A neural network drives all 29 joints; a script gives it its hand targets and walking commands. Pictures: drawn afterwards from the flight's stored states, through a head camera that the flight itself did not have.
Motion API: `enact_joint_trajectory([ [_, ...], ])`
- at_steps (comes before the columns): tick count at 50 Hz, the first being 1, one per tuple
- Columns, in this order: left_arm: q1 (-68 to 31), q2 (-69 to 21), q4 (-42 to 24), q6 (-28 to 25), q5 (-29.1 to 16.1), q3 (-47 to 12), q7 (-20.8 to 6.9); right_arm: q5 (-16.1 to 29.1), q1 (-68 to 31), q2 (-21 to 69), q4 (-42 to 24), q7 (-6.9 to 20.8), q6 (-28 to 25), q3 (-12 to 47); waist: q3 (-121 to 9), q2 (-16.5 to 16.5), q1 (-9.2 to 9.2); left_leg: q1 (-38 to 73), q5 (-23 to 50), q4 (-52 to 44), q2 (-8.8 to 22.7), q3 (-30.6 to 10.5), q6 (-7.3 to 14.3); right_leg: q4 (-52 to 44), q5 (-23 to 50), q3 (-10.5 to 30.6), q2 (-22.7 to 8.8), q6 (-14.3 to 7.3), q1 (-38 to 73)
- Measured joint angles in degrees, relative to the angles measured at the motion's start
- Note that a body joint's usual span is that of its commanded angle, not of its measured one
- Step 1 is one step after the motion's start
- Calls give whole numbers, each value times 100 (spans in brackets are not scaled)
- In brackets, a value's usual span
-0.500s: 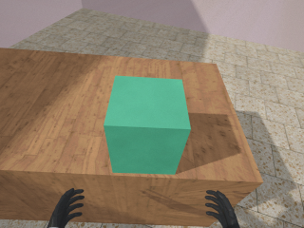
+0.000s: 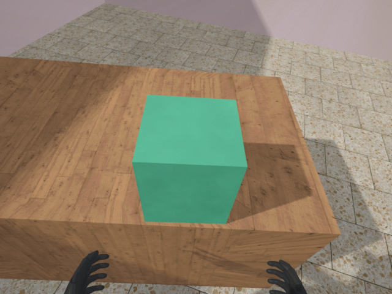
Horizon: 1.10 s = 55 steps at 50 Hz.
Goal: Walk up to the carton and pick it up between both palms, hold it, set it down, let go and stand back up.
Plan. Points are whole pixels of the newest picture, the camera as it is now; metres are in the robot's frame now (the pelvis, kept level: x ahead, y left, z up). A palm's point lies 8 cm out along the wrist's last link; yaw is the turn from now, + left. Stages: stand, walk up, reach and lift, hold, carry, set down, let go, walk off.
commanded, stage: set down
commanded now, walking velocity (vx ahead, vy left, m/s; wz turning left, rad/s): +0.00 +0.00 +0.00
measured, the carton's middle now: (188, 162) +0.43 +0.04 +0.00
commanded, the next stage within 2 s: let go in 0.38 s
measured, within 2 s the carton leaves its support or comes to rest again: neither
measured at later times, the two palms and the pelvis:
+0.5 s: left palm out of the picture +0.16 +0.23 -0.08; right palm out of the picture +0.15 -0.21 -0.09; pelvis +0.01 +0.00 +0.00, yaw +0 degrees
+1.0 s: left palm out of the picture +0.11 +0.27 -0.11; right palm out of the picture +0.12 -0.26 -0.10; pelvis +0.01 +0.00 +0.00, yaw +0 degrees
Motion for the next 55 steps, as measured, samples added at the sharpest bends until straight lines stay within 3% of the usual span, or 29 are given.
enact_joint_trajectory([
  [17, -20, 0, 162, 115, 152, 2, -23, -113, 0, -46, 500, 38, -220, -86, 38, 5, 0, 0, -54, 0, 0, 0, 0, 0, -54, 0, 0, -2, 0],
  [41, -22, -33, 224, 120, 239, 2, -23, -40, -1, -248, 679, 134, -364, -99, 56, 17, 0, 0, -82, 0, 0, 0, 0, 0, -82, 0, 0, -3, 1],
  [47, -61, 163, 1300, -417, 610, 73, -96, -319, -1, -618, 919, 74, 615, -102, -47, 59, 0, 3, -243, 266, 0, 1, 4, 200, -213, -1, 5, -3, 34],
  [55, -63, 514, 2734, -532, 639, 185, -153, -296, -1, -1136, 1463, 67, 968, -99, -169, 106, 0, 1, -300, 363, 0, 1, 29, 216, -221, -1, 8, -3, 69],
])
